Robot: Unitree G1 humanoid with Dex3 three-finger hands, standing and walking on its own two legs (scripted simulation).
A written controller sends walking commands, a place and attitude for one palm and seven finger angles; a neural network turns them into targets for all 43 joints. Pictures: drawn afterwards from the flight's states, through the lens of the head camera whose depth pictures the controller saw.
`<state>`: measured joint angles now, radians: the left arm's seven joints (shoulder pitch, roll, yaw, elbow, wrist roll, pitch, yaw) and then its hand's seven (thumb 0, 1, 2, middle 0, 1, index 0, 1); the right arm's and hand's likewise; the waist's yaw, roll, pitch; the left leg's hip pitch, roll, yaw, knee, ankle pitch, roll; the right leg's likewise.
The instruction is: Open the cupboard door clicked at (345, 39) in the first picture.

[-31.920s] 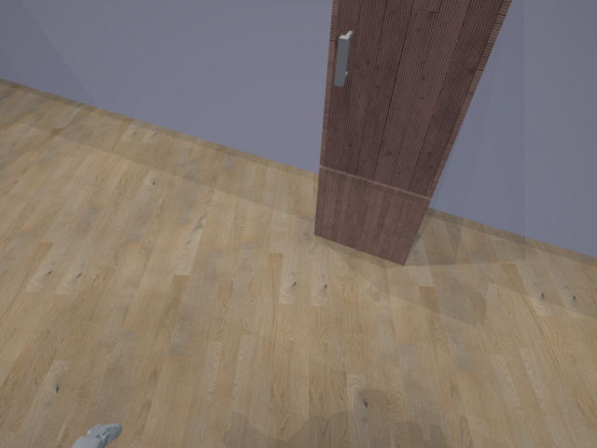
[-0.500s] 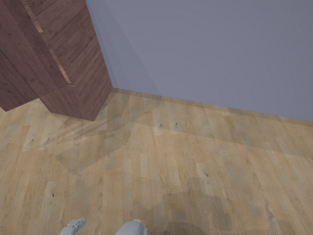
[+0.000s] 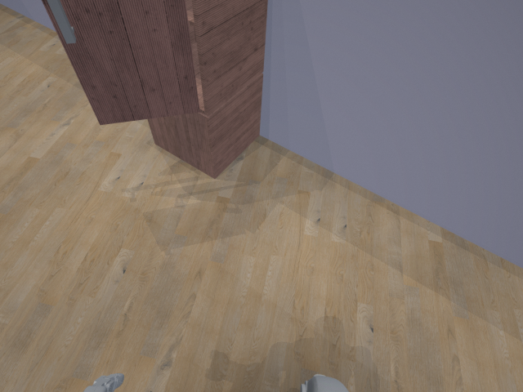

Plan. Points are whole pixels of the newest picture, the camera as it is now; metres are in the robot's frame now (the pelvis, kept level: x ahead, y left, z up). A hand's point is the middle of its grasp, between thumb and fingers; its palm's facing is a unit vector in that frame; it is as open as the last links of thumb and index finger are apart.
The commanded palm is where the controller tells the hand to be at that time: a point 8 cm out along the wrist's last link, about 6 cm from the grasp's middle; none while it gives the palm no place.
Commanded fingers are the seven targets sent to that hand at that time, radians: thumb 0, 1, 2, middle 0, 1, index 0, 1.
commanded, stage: turn to face it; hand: left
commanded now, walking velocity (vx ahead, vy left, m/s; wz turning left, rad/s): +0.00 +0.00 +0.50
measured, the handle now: (61, 13) +0.95 +0.59 +0.05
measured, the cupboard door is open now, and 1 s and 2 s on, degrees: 49 49 49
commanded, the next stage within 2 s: take the last steps up to it in 0.38 s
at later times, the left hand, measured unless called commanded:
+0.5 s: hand out of the picture -0.01 +0.17 -0.18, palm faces +0.28 -0.94 -0.19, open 7.4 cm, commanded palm none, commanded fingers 0.00 0.90 0.90 -0.20 -0.30 -0.20 -0.30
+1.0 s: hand out of the picture +0.02 +0.15 -0.16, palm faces +0.36 -0.91 -0.19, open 7.4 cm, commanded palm none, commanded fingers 0.00 0.90 0.90 -0.20 -0.30 -0.20 -0.30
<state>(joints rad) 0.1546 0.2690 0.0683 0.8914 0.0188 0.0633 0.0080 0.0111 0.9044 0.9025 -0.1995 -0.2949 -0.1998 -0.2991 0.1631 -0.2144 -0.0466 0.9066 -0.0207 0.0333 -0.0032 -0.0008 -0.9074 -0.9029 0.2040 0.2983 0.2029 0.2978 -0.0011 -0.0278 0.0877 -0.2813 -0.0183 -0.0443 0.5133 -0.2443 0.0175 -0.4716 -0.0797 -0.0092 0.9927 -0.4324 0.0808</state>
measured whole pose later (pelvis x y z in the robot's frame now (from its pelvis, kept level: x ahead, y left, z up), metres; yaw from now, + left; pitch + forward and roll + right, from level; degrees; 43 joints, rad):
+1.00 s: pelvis +0.07 -0.02 +0.01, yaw +19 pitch -1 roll +1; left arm 0.34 0.14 0.03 1.02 0.03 -0.05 0.00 0.01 0.90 0.90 -0.20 -0.29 -0.20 -0.30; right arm 0.27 -0.21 -0.06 1.05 -0.02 0.03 0.03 0.00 -0.92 -0.90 0.20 0.30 0.20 0.30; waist 0.00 0.01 0.02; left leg -0.48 0.04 0.04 0.99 -0.27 -0.01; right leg -0.12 -0.06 -0.11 0.39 -0.26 0.00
